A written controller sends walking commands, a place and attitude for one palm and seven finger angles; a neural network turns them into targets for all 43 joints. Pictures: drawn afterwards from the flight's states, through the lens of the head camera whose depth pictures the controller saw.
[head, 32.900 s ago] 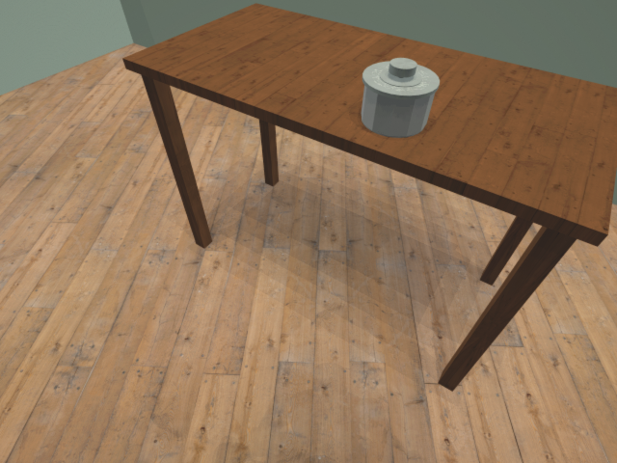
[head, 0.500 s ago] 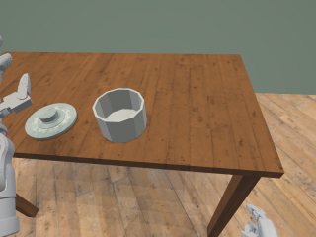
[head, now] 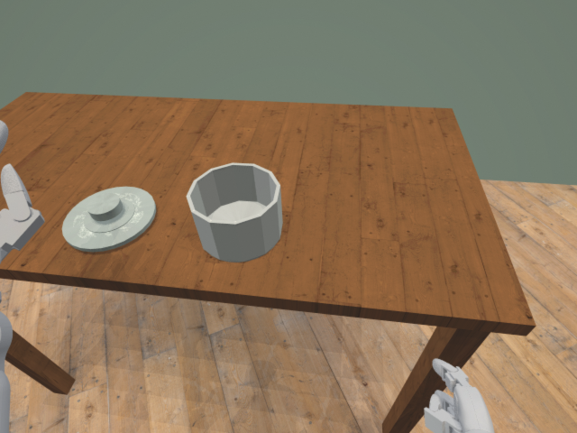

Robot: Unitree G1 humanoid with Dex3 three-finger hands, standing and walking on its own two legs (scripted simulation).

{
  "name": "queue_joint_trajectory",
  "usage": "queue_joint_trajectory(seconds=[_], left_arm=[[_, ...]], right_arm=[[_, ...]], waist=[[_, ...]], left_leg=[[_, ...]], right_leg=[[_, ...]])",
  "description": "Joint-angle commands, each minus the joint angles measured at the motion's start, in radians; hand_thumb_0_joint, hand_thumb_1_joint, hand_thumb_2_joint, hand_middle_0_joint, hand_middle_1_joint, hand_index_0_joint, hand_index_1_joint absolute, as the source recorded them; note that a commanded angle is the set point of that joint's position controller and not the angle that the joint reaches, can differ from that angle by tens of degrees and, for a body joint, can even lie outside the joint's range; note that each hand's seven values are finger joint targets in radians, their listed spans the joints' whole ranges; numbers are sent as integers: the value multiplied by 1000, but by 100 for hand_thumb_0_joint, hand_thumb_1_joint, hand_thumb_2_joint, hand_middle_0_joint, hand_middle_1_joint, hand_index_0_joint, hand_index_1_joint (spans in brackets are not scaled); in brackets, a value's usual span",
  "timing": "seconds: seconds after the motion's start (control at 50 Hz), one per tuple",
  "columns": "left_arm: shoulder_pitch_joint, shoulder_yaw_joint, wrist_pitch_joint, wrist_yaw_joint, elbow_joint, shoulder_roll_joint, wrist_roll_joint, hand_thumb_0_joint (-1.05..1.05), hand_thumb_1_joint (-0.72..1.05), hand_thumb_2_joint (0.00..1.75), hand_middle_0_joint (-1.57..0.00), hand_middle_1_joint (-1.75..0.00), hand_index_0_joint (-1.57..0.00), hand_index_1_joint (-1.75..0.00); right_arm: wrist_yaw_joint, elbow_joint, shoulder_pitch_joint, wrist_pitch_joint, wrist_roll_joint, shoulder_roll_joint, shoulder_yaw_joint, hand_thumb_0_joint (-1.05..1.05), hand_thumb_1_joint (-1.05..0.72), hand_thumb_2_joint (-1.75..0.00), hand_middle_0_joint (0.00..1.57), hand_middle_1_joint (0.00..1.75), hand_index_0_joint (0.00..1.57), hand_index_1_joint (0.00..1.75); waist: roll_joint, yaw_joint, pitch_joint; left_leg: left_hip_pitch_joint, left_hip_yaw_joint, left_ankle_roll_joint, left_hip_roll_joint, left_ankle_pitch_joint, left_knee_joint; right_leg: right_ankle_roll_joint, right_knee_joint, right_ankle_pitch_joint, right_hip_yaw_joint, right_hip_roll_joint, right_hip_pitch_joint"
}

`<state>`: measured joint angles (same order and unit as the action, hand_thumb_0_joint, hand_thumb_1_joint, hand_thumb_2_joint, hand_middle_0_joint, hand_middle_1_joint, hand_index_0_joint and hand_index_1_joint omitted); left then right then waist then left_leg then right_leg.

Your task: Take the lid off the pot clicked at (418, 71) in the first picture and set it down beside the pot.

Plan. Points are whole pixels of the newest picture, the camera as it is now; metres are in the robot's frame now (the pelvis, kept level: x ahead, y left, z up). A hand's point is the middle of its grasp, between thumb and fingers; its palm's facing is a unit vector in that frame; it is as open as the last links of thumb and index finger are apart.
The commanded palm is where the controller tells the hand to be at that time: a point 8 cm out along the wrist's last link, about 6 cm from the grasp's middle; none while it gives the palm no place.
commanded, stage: draw the hand back to the body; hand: left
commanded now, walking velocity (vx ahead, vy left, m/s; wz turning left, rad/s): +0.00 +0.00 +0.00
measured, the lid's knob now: (105, 206) +0.43 +0.38 +0.07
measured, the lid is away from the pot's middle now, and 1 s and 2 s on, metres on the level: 0.24 0.24 0.24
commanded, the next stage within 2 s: step back with the hand held close in 0.52 s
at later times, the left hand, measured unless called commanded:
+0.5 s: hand out of the picture +0.15 +0.28 +0.25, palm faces +0.47 -0.83 -0.30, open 7.4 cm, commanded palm +0.10 +0.32 +0.25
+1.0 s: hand out of the picture +0.15 +0.29 +0.22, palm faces +0.34 -0.80 -0.48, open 7.4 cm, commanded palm +0.08 +0.34 +0.25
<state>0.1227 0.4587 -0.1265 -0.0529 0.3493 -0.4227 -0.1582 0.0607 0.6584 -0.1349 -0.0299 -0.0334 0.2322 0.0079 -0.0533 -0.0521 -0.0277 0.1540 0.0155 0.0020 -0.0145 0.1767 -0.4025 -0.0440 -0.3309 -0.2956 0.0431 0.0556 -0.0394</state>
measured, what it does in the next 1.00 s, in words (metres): shifts its weight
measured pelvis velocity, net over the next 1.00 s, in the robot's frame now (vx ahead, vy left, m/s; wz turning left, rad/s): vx -0.05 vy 0.07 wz -0.01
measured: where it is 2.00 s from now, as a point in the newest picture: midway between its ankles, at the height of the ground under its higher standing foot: outside the picture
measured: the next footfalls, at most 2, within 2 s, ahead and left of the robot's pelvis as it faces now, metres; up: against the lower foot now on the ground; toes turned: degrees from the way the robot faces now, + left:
left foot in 1.42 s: -0.01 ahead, +0.15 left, +0.00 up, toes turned +0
right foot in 1.76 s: -0.22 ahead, -0.06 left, +0.00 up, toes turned -4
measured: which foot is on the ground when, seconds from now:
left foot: down 0.00-1.00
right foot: down 0.00-1.00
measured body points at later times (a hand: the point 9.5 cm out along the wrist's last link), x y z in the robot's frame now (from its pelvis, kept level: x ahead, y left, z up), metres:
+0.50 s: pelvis -0.03 +0.04 +0.00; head -0.06 +0.03 +0.45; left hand +0.12 +0.32 +0.27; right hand +0.18 -0.16 -0.07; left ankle +0.03 +0.13 -0.74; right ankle -0.07 -0.09 -0.74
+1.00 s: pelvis -0.05 +0.07 -0.01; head -0.02 +0.08 +0.44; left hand +0.13 +0.33 +0.24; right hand +0.12 -0.18 -0.08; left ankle +0.03 +0.13 -0.74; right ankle -0.07 -0.09 -0.74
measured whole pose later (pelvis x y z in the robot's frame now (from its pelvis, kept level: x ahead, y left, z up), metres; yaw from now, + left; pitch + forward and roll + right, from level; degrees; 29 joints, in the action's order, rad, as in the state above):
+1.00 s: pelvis -0.05 +0.07 -0.01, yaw -1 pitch +0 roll -2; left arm 0.50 0.51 -0.22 -0.09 0.74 -0.49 -0.10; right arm 0.05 0.53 -0.17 -0.02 -0.03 0.22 -0.01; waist 0.00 0.00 -0.08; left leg 0.36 0.05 -0.09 0.02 0.13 -0.49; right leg 0.03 -0.46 -0.27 0.06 0.01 0.18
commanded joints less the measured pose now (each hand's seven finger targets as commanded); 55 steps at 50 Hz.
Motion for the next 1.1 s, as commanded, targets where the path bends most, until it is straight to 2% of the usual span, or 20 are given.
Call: queue_joint_trajectory(seconds=[0.0,0.08,0.16,0.22,0.26,0.34,0.48,0.52,0.6,0.62,0.66,0.7,0.74,0.82,0.88,0.94,0.98,1.0,1.06,1.08], left_arm=[[-121,67,-69,-14,274,-189,3,0,90,90,-20,-30,-20,-30],[-94,102,-77,-29,341,-222,7,0,90,90,-20,-30,-20,-30],[-23,90,-72,-25,346,-185,8,0,90,90,-20,-30,-20,-30],[30,34,-68,-18,368,-129,10,0,90,90,-20,-30,-20,-30],[47,43,-64,-17,375,-137,8,0,90,90,-20,-30,-20,-30],[120,71,-79,-28,477,-160,17,0,90,90,-20,-30,-20,-30],[41,31,-71,-32,434,-121,23,0,90,90,-20,-30,-20,-30],[76,19,-67,-31,418,-106,25,0,90,90,-20,-30,-20,-30],[66,46,-79,-41,508,-151,33,0,90,90,-20,-30,-20,-30],[-115,211,-137,-61,628,-336,59,0,90,90,-20,-30,-20,-30],[87,127,-143,-57,465,-206,61,0,90,90,-20,-30,-20,-30],[135,94,-140,-47,439,-170,65,0,90,90,-20,-30,-20,-30],[175,72,-127,-42,414,-151,65,0,90,90,-20,-30,-20,-30],[222,105,-137,-45,473,-182,61,0,90,90,-20,-30,-20,-30],[285,186,-159,-57,581,-256,58,0,90,90,-20,-30,-20,-30],[387,204,-165,-61,660,-246,57,0,90,90,-20,-30,-20,-30],[413,237,-172,-72,732,-281,54,0,90,90,-20,-30,-20,-30],[451,229,-171,-74,717,-255,53,0,90,90,-20,-30,-20,-30],[419,249,-178,-89,736,-260,63,0,90,90,-20,-30,-20,-30],[415,267,-176,-94,728,-277,60,0,90,90,-20,-30,-20,-30]], right_arm=[[0,-176,165,-67,7,99,-30,0,-90,-90,20,30,20,30],[0,-170,160,-78,12,98,-28,0,-90,-90,20,30,20,30],[-1,-166,162,-81,17,88,-23,0,-90,-90,20,30,20,30],[-11,-173,166,-82,16,87,-20,0,-90,-90,20,30,20,30],[-9,-173,169,-82,17,87,-18,0,-90,-90,20,30,20,30],[-11,-182,171,-96,23,82,-16,0,-90,-90,20,30,20,30],[-4,-167,167,-103,18,79,-9,0,-90,-90,20,30,20,30],[-3,-168,172,-105,21,79,-10,0,-90,-90,20,30,20,30],[-3,-172,180,-119,27,83,-10,0,-90,-90,20,30,20,30],[-4,-228,181,-105,20,121,-13,0,-90,-90,20,30,20,30],[-4,-199,143,-90,28,91,-20,0,-90,-90,20,30,20,30],[-16,-194,111,-71,22,98,-32,0,-90,-90,20,30,20,30],[-16,-210,95,-56,13,107,-44,0,-90,-90,20,30,20,30],[-8,-255,86,-38,7,121,-53,0,-90,-90,20,30,20,30],[-7,-281,79,-34,8,123,-60,0,-90,-90,20,30,20,30],[-11,-306,56,-36,9,121,-68,0,-90,-90,20,30,20,30],[-13,-309,44,-48,7,131,-72,0,-90,-90,20,30,20,30],[-13,-307,34,-51,11,120,-69,0,-90,-90,20,30,20,30],[-9,-295,16,-73,13,124,-73,0,-90,-90,20,30,20,30],[-8,-288,13,-80,12,127,-73,0,-90,-90,20,30,20,30]], waist=[[-23,-2,145],[2,-1,147],[-19,-10,117],[-7,-3,93],[-2,-6,69],[-38,-17,100],[-35,7,20],[-39,-4,19],[-62,-15,79],[-76,16,-2],[72,24,-13],[91,44,15],[52,53,41],[-22,45,88],[-57,27,163],[-70,27,232],[-111,28,272],[-119,29,262],[-179,42,226],[-164,45,235]], left_leg=[[-243,41,-59,3,-224,-3],[-243,24,-54,-7,-200,13],[-230,11,-44,-12,-176,28],[-221,-3,-40,-20,-118,47],[-204,-10,-37,-21,-85,58],[-204,-30,-30,-26,-70,63],[-169,-58,-25,-30,92,102],[-166,-64,-24,-32,125,113],[-172,-73,-24,-28,115,105],[-66,-87,-59,-42,185,51],[-73,-94,-61,-12,108,-67],[-95,-88,-54,-24,38,-128],[-99,-86,-51,-46,-13,-120],[-26,-136,-63,-99,-84,22],[14,-169,-80,-125,-119,64],[39,-173,-87,-143,-169,53],[70,-184,-90,-160,-121,56],[98,-183,-89,-162,-80,60],[202,-199,-88,-182,104,98],[210,-207,-85,-181,170,114]], right_leg=[[33,68,382,-47,-46,191],[25,72,318,-52,-42,187],[20,82,269,-58,-37,195],[18,92,193,-63,-36,216],[18,101,160,-62,-31,219],[10,93,139,-63,-29,201],[9,102,51,-62,-25,235],[10,107,31,-58,-26,238],[6,99,45,-47,-24,207],[13,137,15,57,-73,309],[-3,186,-15,116,-128,378],[-16,166,49,112,-165,407],[-3,114,119,77,-163,405],[34,-13,178,-15,-77,303],[38,-109,190,-33,-48,227],[46,-160,180,-34,-42,192],[48,-194,138,-30,-44,166],[47,-201,108,-35,-42,170],[45,-244,54,-46,-38,149],[43,-254,14,-48,-30,148]])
